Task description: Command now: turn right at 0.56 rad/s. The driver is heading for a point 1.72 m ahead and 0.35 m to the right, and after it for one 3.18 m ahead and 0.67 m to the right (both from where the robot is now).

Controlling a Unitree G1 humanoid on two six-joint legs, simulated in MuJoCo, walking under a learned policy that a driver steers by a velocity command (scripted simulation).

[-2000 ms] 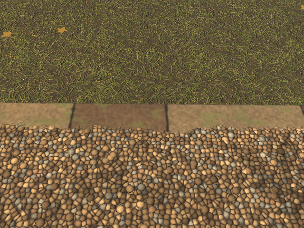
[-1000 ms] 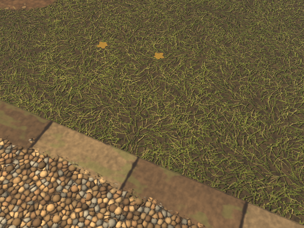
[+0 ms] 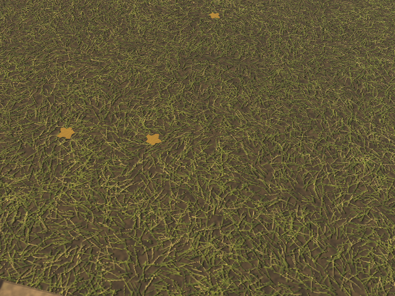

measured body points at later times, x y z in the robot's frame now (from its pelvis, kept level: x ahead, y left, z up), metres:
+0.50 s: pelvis +0.00 -0.04 +0.00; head +0.03 -0.08 +0.45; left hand +0.23 +0.18 -0.07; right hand +0.06 -0.37 -0.11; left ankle +0.04 +0.11 -0.66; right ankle -0.02 -0.13 -0.74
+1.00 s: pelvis +0.01 -0.02 +0.00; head +0.04 -0.02 +0.45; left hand +0.27 +0.15 -0.11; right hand +0.01 -0.32 -0.10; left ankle +0.07 +0.08 -0.74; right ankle -0.09 -0.14 -0.71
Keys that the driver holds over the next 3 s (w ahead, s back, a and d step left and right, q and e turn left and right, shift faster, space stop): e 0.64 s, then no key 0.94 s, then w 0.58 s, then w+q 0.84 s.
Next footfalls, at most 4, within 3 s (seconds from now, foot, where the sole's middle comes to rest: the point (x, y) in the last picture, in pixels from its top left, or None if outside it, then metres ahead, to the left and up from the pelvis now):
0.28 right None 0.02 -0.14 -0.78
0.74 left None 0.11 0.06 -0.78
1.06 right None -0.05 -0.15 -0.78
2.28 right None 0.33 -0.34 -0.78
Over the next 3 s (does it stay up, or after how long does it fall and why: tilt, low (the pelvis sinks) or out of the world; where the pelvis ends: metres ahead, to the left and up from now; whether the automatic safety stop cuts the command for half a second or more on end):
stays up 0.60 -0.24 0.00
